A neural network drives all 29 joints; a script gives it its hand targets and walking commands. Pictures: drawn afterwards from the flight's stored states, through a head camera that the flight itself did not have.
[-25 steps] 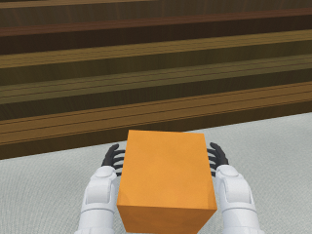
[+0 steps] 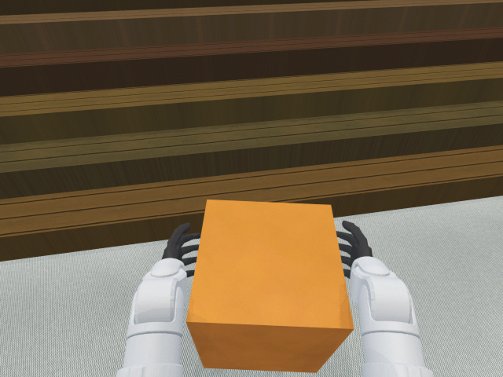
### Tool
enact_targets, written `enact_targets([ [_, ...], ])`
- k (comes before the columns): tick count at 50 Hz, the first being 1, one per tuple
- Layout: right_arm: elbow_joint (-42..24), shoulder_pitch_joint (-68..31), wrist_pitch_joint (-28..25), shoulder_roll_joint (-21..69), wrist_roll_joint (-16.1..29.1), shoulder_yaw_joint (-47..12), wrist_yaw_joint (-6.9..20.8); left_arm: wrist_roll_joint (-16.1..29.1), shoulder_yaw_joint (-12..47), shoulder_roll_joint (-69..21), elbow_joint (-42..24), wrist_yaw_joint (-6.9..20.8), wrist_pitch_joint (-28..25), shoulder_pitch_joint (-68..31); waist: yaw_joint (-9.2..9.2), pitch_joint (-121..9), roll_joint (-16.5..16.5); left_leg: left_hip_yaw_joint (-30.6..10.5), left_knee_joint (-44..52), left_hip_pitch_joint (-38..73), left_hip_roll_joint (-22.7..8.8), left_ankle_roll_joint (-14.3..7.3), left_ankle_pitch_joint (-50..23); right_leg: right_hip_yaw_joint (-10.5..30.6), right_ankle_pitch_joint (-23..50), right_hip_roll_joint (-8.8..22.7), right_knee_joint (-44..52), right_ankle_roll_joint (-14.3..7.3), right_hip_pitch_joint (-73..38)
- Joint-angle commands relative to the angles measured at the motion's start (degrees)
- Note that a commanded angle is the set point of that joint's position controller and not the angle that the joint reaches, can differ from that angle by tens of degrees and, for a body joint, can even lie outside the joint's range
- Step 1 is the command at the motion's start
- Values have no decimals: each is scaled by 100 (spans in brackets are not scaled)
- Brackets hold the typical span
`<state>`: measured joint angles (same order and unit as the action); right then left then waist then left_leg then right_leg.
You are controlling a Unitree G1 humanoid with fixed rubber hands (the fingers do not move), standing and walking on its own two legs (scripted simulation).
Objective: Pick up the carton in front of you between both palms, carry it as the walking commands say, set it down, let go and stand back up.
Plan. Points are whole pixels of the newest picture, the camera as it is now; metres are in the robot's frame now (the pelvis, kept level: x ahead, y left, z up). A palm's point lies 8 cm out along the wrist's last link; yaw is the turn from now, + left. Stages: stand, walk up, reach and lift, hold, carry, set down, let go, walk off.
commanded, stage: carry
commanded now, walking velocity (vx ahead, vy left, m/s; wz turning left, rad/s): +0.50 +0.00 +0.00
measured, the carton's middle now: (264, 290) +0.29 +0.00 +0.00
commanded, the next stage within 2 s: none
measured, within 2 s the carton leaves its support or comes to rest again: neither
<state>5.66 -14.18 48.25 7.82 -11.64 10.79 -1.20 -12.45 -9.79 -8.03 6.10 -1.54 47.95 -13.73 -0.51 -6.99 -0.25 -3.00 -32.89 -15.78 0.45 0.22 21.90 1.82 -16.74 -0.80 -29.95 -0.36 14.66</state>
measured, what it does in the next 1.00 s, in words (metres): walks ahead: right foot, then left foot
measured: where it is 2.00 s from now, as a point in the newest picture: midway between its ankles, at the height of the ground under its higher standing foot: (258, 205)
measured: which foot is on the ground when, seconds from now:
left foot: down 0.00-0.30, up 0.32-0.60, down 0.62-1.00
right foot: down 0.00-0.10, up 0.12-0.26, down 0.28-0.62, up 0.64-1.00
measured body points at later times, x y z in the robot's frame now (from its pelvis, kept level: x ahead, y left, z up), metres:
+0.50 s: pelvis +0.21 +0.01 +0.01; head +0.21 +0.01 +0.46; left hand +0.48 +0.17 +0.08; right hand +0.50 -0.14 +0.09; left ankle +0.24 +0.12 -0.70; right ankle +0.12 -0.09 -0.74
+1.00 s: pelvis +0.53 +0.03 +0.00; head +0.55 +0.04 +0.45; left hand +0.83 +0.18 +0.10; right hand +0.83 -0.13 +0.10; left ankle +0.41 +0.12 -0.74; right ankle +0.68 -0.09 -0.71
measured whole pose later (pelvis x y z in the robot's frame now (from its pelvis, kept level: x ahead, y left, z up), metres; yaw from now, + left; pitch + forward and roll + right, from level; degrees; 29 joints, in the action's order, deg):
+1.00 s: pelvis +0.53 +0.03 +0.00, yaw -1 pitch +4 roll +0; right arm -22.6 -13.5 68.4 8.3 -4.4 7.4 -5.3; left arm -5.8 -7.6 -7.7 -24.9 -5.8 69.5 -11.8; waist -1.5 -2.9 0.2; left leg 12.6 -17.2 -1.4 -1.6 -0.8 20.1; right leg -8.6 -4.4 4.8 -34.3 -1.6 35.0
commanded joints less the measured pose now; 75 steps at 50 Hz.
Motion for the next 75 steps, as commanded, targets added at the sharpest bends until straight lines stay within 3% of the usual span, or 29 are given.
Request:
enact_targets([
  [1, -644, -3344, 297, 5176, 2052, -4050, 1185, 1978, 3813, -4791, -914, 1208, 248, -3437, 80, -873, 920, 622, -1, -560, 69, -9, 418, 1489, -2449, 1307, 1477, -628, -193],
  [4, -869, -3360, 804, 5066, 2396, -4221, 1113, 2293, 4010, -4591, -1310, 1120, 820, -3457, 87, -803, 404, 398, 936, 405, -171, -103, 274, 577, -1808, 881, 758, -395, 575],
  [6, -1002, -2995, 1104, 4987, 2495, -4260, 1032, 2613, 4193, -4755, -1664, 1112, 1168, -3559, -43, -816, -1405, -1802, 1825, 1557, -1570, -682, 778, -634, -940, 190, -1319, 1, 1999],
  [8, -1506, -2855, 1340, 4968, 2514, -4283, 923, 2975, 4388, -4953, -1912, 1158, 1428, -3629, -136, -419, -1230, -2412, 1814, 2138, -2017, -1210, -718, -696, -1524, 259, -1289, 22, 2994],
  [12, -2586, -2853, 1738, 5095, 2763, -4500, 827, 3222, 4393, -5181, -2269, 1165, 1751, -3069, -90, -1161, -868, -628, 1309, 1804, -1421, -731, -1600, -1233, -314, -46, 142, 72, 1298],
  [14, -2751, -2510, 1892, 5180, 2830, -4518, 877, 3100, 4302, -5127, -2483, 1116, 1886, -2695, 7, -1535, -529, 274, 555, 359, -1007, -393, -1417, -1333, 460, -14, 862, 34, -1146],
  [15, -2831, -2409, 1968, 5130, 2849, -4524, 917, 2997, 4247, -5074, -2557, 1077, 1950, -2407, 133, -1780, 138, 740, -508, -730, -710, -177, -1137, -194, -202, 789, 1217, -263, -2394],
  [16, -3000, -2452, 2066, 5119, 2910, -4574, 973, 2819, 4173, -4921, -2630, 1023, 1970, -2179, 199, -1724, 1530, 1146, -1783, -2265, -259, 39, -150, 1893, -200, 2167, 1482, -882, -3185],
  [17, -3046, -2651, 2134, 5042, 3000, -4633, 1023, 2686, 4149, -4819, -2775, 965, 2002, -2240, 224, -1442, 1591, 795, -2294, -3126, -178, -49, 872, 2634, 698, 2609, 1494, -1395, -3377],
  [20, -2814, -2727, 2225, 5003, 3217, -4567, 1068, 2864, 4262, -4871, -3151, 892, 2154, -2769, 220, -1220, 258, 549, -2580, -3400, -688, -112, 719, 1616, 1146, 2434, 1581, -1206, -2910],
  [23, -2670, -2605, 2251, 5053, 3116, -4474, 1000, 3052, 4320, -4820, -3225, 948, 2255, -2889, 183, -1083, 566, 945, -1185, -2538, -513, 22, -114, 293, 1364, 1792, 1710, -781, -2303],
  [27, -2564, -2279, 2282, 5034, 2805, -4328, 874, 3162, 4359, -4761, -3047, 1074, 2346, -2691, 183, -887, 893, 1484, 83, -1353, -197, -12, -1226, -562, 1962, 1515, 1555, -560, -1640],
  [30, -2466, -2156, 2289, 5046, 2663, -4242, 854, 3172, 4388, -4687, -3028, 1132, 2381, -2693, 40, -1213, 624, 2042, 590, 819, 144, -149, -1474, -1353, 2750, 1170, 162, -200, -733],
  [31, -2412, -2087, 2290, 5037, 2611, -4210, 857, 3157, 4371, -4600, -3032, 1147, 2394, -2696, -48, -1568, 390, 1647, 512, 2020, -149, -226, -1130, -1454, 2396, 1000, -779, -40, -18],
  [32, -2360, -2052, 2283, 4958, 2536, -4163, 856, 3168, 4372, -4582, -3069, 1168, 2428, -2802, -135, -1838, -766, -832, 1412, 2645, -1655, -687, 447, -1452, 955, 562, -2448, 239, 1003],
  [33, -2282, -2136, 2259, 4982, 2537, -4160, 861, 3211, 4413, -4679, -3033, 1187, 2457, -2949, -126, -1718, -1573, -2852, 2100, 3272, -2706, -1330, 396, -987, -1101, 31, -3612, 241, 2486],
  [34, -2364, -2121, 2240, 5118, 2594, -4211, 866, 3223, 4408, -4808, -2934, 1213, 2433, -2910, -119, -1634, -1185, -2727, 2051, 3085, -2720, -1444, -114, -367, -1092, 429, -4283, 74, 2808],
  [37, -2702, -2413, 2089, 5656, 2745, -4424, 922, 3213, 4436, -5187, -3003, 1244, 2259, -2867, -79, -1498, -194, -1095, 1943, 2242, -2186, -992, -1654, -212, -205, 938, -3896, -102, 2676],
  [41, -2977, -2581, 1941, 5650, 3032, -4697, 1024, 2999, 4561, -5310, -3131, 1103, 1982, -2689, -58, -1462, -553, 28, 2075, 2070, -1780, -791, -2115, -603, 265, 748, -2577, -24, 2342],
  [49, -3256, -3005, 2026, 4558, 3099, -4647, 956, 2978, 4560, -4363, -3615, 889, 2067, -3278, -126, -842, -862, 1055, 1716, 2097, -1300, -720, -3273, -1286, 1514, 351, -268, -183, 1787],
  [53, -3013, -4032, 2305, 3799, 3050, -4436, 752, 3178, 4231, -3621, -3133, 853, 2358, -4141, 207, -1410, -493, 1636, -398, 1437, -915, -343, -3882, -1743, 991, -146, 213, -309, -701],
  [54, -2873, -4384, 2410, 3636, 3069, -4351, 702, 3200, 4099, -3444, -2946, 838, 2442, -4348, 437, -1890, 152, 1486, -1702, 482, -802, -238, -2329, -551, 91, 753, 245, -365, -1898],
  [55, -2752, -4636, 2540, 3691, 3140, -4309, 655, 3188, 3915, -3143, -2698, 817, 2503, -4615, 436, -2201, 1471, 1169, -3378, -1373, 5, -68, -447, 2316, -976, 2234, 862, -1287, -2993],
  [56, -2573, -4914, 2616, 3663, 3194, -4170, 621, 3337, 3920, -3328, -2479, 791, 2573, -4831, 461, -2084, 1826, 569, -4267, -2360, 197, -178, 704, 3168, -690, 2379, 1470, -1516, -3084],
  [59, -2164, -5656, 2697, 4214, 3327, -3949, 542, 3674, 3855, -3967, -2463, 790, 2676, -5866, 386, -1896, 310, 175, -4344, -2620, -479, -423, -35, 1490, 1365, 1997, 958, -1173, -2313],
  [67, -1293, -7320, 2747, 4682, 3237, -3511, 320, 3888, 3388, -4441, -1802, 791, 2795, -7813, 346, -2040, 632, 678, -2038, -2581, -430, -242, -696, -70, 2564, 1517, 883, -1189, -2224],
  [71, -668, -7643, 2826, 4771, 3183, -3181, 330, 3679, 3021, -4499, -1057, 760, 2863, -7980, 420, -2085, 964, 1158, -600, -1672, 43, -294, -1481, -795, 4012, 1127, 217, -959, -2140],
  [74, -215, -7748, 2851, 4917, 3148, -2886, 425, 3564, 2822, -4699, -670, 735, 2883, -8109, -190, -2561, 602, 1467, 839, 567, 311, -493, -2687, -1320, 4417, 759, -1604, -590, -1373],
  [75, -97, -7707, 2855, 4955, 3117, -2756, 468, 3512, 2767, -4726, -556, 726, 2873, -8233, -523, -2628, 218, 842, 782, 1938, -281, -531, -3106, -1037, 3126, 679, -2439, -397, -129],
])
